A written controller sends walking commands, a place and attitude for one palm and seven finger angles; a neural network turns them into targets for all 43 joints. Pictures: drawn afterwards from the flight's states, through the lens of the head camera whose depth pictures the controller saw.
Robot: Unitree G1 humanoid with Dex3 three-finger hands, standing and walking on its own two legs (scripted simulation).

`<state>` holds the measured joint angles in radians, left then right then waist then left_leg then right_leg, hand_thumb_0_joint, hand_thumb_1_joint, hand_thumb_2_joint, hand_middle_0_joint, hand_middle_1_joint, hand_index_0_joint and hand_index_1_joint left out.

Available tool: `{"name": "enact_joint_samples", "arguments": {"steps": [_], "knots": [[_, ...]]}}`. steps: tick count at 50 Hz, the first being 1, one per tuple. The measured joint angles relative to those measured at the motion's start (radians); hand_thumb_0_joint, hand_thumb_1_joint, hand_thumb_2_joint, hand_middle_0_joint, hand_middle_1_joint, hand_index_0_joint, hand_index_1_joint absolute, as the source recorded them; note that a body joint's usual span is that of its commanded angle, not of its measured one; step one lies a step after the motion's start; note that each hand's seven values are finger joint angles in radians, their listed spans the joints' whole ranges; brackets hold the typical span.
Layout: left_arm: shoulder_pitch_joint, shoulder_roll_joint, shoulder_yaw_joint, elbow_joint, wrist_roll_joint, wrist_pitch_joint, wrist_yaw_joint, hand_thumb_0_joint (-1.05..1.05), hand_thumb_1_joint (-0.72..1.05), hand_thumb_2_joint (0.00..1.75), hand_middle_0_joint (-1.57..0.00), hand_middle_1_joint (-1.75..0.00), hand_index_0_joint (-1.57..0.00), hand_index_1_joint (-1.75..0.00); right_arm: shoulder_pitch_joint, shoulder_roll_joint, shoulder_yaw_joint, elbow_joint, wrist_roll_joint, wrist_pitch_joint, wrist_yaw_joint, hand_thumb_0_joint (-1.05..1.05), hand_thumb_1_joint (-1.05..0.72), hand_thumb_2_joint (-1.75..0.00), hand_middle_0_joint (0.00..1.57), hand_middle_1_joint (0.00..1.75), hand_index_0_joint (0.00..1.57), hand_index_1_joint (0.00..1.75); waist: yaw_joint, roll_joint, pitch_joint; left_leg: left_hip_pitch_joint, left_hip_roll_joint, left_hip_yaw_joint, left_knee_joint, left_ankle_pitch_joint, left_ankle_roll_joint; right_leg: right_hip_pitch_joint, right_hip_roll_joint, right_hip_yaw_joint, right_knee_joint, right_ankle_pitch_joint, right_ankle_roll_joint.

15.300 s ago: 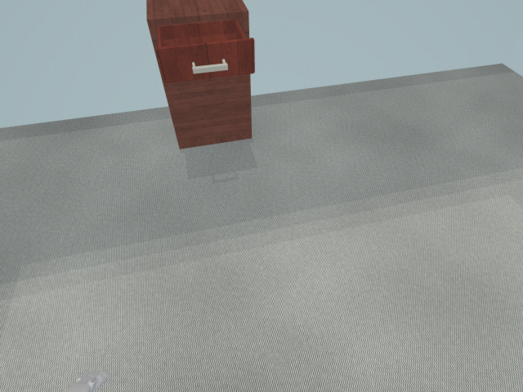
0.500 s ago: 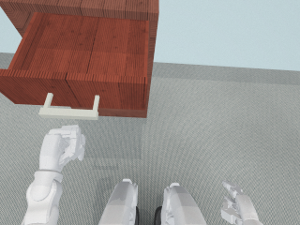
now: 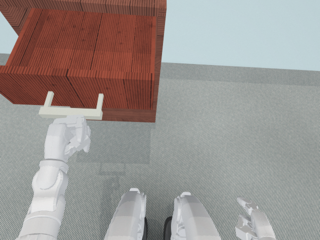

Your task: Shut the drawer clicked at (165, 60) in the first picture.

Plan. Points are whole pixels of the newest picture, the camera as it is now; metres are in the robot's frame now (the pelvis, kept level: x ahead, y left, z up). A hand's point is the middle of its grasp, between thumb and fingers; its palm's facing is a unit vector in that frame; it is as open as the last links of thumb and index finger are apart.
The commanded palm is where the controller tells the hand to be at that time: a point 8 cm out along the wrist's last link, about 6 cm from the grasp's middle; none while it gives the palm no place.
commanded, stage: push the drawer shut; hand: left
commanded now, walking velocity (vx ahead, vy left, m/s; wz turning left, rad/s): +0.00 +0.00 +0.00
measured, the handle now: (73, 105) +0.42 +0.24 +0.01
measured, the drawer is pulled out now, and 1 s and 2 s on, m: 0.21 0.08 0.00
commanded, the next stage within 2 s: none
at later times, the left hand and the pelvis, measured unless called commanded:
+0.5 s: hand (89, 115) +0.40 +0.20 +0.00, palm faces +0.04 -1.00 -0.05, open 3.2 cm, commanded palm +0.40 +0.24 +0.01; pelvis -0.01 +0.00 +0.00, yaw +0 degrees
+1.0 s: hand (94, 90) +0.47 +0.21 +0.00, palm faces +0.05 -1.00 -0.03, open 3.1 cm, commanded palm +0.47 +0.24 +0.01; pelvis -0.01 +0.00 -0.01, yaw -2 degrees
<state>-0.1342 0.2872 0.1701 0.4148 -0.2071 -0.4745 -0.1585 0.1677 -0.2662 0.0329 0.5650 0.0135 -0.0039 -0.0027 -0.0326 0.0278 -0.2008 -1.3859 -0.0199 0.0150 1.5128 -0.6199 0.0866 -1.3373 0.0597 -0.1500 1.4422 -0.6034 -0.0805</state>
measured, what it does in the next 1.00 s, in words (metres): stands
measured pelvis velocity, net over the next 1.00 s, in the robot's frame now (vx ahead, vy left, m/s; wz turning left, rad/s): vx -0.01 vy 0.00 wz -0.03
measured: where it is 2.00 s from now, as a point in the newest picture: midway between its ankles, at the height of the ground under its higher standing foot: outside the picture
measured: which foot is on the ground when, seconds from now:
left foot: down 0.00-1.00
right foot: down 0.00-1.00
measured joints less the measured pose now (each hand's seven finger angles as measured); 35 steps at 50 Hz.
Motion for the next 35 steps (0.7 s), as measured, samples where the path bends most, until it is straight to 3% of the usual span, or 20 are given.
{"name": "enact_joint_samples", "arguments": {"steps": [35], "knots": [[-0.418, 0.104, 0.127, 0.443, 0.032, -0.059, -0.047, 0.02, 0.8, 0.9, -1.4, -1.6, -1.4, -1.6, 0.054, -0.015, 0.01, 0.055, -0.016, 0.012, -0.009, 0.01, -0.9, -0.9, 0.2, 0.3, 0.2, 0.3, -0.067, 0.005, 0.016, -0.055, 0.01, -0.001, 0.01, 0.019, -0.001, -0.055, 0.007, -0.003, 0.005, 0.024, -0.003]]}}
